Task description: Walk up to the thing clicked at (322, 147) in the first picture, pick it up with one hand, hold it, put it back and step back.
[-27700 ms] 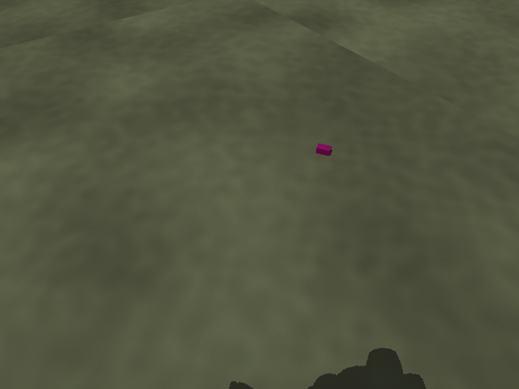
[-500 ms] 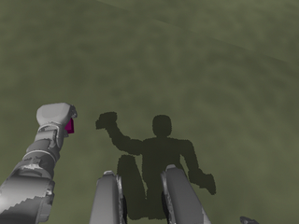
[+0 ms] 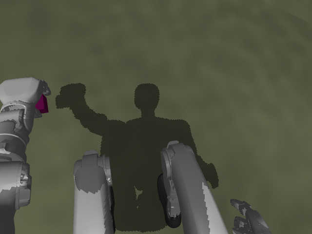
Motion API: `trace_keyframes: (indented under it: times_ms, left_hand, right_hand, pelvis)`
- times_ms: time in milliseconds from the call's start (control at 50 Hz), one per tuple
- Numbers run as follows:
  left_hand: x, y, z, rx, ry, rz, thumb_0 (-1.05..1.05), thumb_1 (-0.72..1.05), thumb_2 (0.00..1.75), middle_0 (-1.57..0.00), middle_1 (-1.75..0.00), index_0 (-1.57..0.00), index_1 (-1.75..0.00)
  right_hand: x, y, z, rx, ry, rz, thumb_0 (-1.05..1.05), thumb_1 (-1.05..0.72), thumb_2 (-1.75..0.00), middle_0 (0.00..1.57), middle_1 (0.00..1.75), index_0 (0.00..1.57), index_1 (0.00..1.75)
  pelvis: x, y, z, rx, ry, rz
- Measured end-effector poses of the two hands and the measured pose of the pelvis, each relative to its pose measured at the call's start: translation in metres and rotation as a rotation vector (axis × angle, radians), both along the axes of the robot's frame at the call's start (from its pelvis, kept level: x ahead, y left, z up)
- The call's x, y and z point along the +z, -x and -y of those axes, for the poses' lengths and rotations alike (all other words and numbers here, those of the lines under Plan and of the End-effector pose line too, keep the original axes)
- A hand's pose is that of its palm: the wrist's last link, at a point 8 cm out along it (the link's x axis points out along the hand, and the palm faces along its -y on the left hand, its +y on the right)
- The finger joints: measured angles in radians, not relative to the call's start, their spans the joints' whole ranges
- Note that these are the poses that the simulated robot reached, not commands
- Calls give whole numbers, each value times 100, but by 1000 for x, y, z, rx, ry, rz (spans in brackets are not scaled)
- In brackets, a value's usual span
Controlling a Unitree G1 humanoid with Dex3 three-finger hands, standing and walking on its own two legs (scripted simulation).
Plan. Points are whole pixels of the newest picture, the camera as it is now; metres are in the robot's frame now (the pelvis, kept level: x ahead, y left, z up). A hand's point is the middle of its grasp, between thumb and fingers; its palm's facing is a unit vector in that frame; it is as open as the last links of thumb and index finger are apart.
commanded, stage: crouch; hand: left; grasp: from above
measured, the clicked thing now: (30, 105) +0.46 +0.30 -0.19
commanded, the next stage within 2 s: lower in 0.70 s
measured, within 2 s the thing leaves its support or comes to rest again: neither
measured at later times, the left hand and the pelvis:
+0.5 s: hand (42, 106) +0.47 +0.29 -0.23, palm faces -0.46 -0.05 -0.89, open 7.2 cm; pelvis +0.00 +0.00 -0.06, yaw -3 degrees
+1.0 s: hand (45, 108) +0.48 +0.29 -0.28, palm faces -0.48 -0.06 -0.88, open 7.2 cm; pelvis +0.00 +0.00 -0.10, yaw -5 degrees
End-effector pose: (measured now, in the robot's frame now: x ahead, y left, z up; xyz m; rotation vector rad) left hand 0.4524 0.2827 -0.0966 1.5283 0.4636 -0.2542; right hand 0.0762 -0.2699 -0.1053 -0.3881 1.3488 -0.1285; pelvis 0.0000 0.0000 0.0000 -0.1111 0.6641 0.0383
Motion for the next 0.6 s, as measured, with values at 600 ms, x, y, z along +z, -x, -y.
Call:
trace_keyframes:
  times_ms: [600]
  left_hand:
    - [-88,-26,-6,-3,9,-16,0,42,5,-100,-15,-101,-13]
  right_hand:
    - [-59,52,-2,-9,-8,-148,0,-91,-90,20,30,20,29]
  pelvis:
    - [-75,5,0,-40,29,48]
